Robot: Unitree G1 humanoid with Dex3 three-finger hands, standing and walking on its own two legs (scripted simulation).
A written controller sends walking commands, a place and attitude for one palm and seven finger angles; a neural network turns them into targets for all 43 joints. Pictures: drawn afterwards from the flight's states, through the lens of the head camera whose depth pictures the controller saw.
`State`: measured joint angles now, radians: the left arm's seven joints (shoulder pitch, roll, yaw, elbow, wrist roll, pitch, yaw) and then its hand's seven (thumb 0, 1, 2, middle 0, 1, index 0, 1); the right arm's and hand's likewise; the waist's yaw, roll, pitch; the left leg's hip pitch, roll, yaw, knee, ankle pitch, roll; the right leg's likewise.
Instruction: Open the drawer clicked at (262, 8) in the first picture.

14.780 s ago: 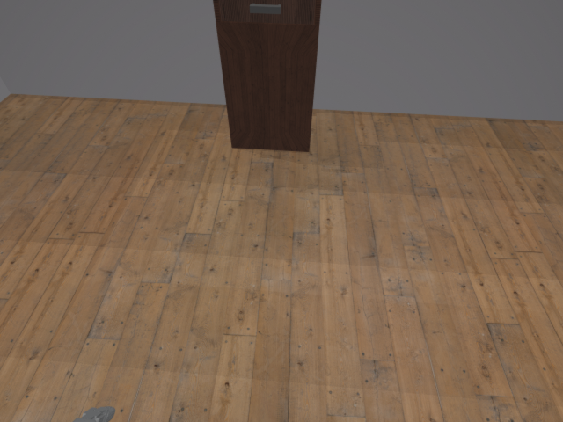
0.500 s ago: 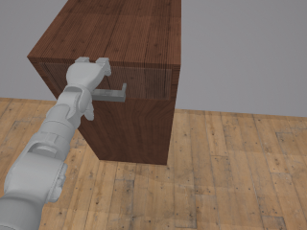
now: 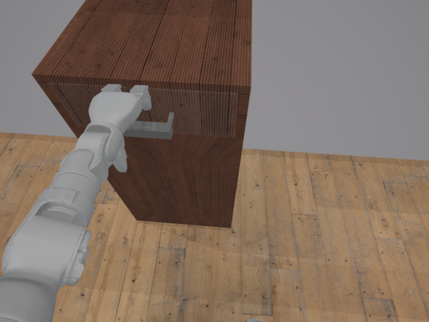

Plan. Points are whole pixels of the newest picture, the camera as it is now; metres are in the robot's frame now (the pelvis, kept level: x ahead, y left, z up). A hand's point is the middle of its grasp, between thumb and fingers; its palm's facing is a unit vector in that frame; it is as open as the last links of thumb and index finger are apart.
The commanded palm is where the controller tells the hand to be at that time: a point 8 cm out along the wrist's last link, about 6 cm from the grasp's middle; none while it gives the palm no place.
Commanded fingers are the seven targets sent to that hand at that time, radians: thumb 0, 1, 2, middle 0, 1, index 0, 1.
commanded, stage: lower the fingers behind the handle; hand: left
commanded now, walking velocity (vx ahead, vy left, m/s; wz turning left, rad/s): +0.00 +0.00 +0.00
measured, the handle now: (145, 122) +0.54 +0.14 +0.02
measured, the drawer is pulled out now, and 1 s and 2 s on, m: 0.00 0.00 0.00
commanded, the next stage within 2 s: lift the fingers back up to retry in 1.36 s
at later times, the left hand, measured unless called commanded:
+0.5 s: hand (126, 137) +0.48 +0.17 +0.03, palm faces -0.06 -0.02 -1.00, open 13.8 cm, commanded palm +0.47 +0.18 +0.08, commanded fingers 0.00 -0.50 0.30 -0.30 -1.20 -0.30 -1.20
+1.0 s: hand (128, 135) +0.49 +0.17 +0.03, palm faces -0.03 +0.02 -1.00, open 13.8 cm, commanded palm +0.47 +0.17 +0.05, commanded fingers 0.00 -0.50 0.30 -0.30 -1.20 -0.30 -1.20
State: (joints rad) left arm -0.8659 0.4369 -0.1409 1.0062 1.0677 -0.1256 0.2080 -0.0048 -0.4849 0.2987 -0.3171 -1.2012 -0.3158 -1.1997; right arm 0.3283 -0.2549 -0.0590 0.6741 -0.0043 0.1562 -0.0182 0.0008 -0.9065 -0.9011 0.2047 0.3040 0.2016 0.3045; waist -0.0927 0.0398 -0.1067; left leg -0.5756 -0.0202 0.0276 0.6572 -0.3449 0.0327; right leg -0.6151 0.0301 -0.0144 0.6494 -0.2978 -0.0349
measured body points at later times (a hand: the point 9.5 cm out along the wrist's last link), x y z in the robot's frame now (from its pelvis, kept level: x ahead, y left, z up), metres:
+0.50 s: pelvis +0.00 +0.00 -0.01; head +0.09 -0.01 +0.43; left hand +0.48 +0.17 +0.08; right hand +0.01 -0.27 -0.14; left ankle -0.02 +0.10 -0.72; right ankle +0.00 -0.10 -0.72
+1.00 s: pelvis -0.02 +0.01 -0.03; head +0.08 +0.01 +0.41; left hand +0.49 +0.17 +0.08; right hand -0.01 -0.27 -0.15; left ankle -0.02 +0.10 -0.72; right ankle +0.00 -0.10 -0.72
